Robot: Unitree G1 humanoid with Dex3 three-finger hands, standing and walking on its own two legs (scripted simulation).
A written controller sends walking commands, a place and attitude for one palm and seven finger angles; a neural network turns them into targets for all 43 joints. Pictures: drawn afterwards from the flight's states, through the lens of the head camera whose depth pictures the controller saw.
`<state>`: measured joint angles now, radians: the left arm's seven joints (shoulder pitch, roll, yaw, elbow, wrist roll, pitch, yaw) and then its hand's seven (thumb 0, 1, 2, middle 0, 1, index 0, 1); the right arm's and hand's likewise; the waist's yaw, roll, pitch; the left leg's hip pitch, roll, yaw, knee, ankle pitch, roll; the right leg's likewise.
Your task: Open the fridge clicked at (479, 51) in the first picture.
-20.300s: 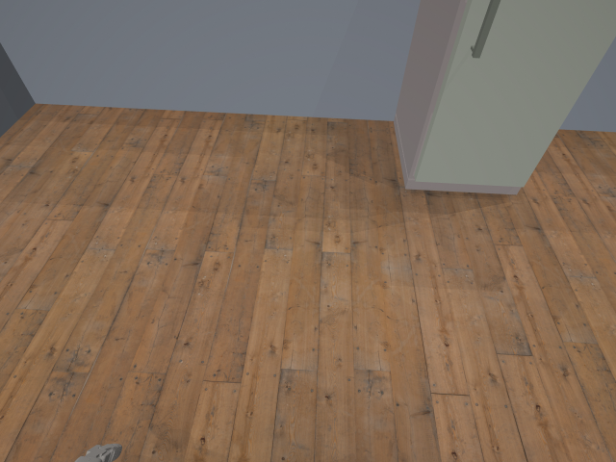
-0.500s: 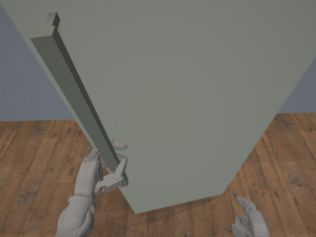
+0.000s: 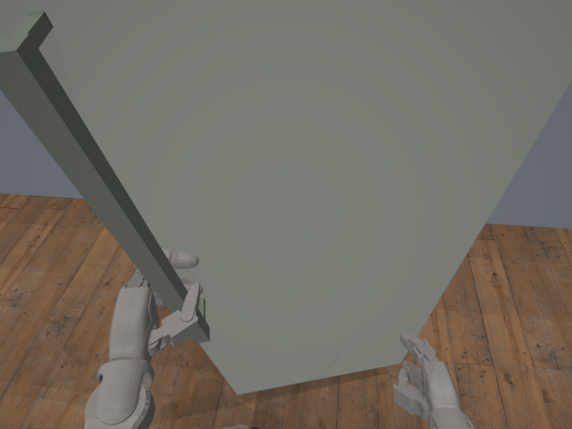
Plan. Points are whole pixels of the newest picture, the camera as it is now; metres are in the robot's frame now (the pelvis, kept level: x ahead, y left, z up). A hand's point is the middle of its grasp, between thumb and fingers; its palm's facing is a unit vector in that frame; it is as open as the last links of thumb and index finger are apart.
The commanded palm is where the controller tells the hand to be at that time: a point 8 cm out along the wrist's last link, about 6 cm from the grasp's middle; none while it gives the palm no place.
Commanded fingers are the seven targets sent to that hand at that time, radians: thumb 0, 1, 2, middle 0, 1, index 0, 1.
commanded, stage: walk backward, drawing the door open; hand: left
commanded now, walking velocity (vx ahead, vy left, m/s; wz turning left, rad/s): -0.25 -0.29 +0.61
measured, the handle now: (151, 240) +0.29 +0.15 +0.17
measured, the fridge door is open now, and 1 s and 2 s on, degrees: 17 53 67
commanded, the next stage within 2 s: stop walking and hold the door back in 1.22 s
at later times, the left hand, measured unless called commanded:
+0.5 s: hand (228, 421) +0.13 +0.06 +0.08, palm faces +0.42 -0.88 -0.24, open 6.2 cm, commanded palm +0.08 +0.09 +0.09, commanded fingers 0.00 0.90 0.90 -0.45 -1.40 -0.45 -1.40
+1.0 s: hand out of the picture +0.02 -0.06 +0.08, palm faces +0.76 -0.61 -0.24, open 6.2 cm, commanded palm -0.04 -0.05 +0.09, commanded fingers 0.00 0.90 0.90 -0.45 -1.40 -0.45 -1.40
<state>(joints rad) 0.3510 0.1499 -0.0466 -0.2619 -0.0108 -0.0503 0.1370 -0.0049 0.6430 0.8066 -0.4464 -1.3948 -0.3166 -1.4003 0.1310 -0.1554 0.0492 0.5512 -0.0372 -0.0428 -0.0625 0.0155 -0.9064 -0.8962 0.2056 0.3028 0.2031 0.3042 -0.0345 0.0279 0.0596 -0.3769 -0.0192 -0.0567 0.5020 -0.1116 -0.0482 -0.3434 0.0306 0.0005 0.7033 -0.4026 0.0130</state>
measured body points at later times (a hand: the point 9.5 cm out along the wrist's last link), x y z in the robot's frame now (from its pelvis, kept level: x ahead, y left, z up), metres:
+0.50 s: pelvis -0.06 -0.16 +0.02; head -0.01 -0.16 +0.46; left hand +0.10 +0.11 +0.10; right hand +0.15 -0.32 -0.09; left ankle -0.13 +0.02 -0.72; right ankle +0.03 -0.27 -0.68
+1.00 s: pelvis -0.05 -0.35 +0.02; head -0.02 -0.31 +0.47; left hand -0.02 -0.03 +0.10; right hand +0.22 -0.40 -0.08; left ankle -0.14 -0.24 -0.72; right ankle +0.06 -0.43 -0.64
